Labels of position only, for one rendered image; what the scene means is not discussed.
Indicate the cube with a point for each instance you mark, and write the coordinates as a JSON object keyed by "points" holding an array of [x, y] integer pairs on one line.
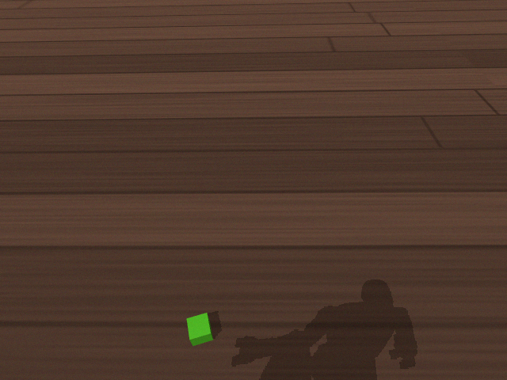
{"points": [[199, 329]]}

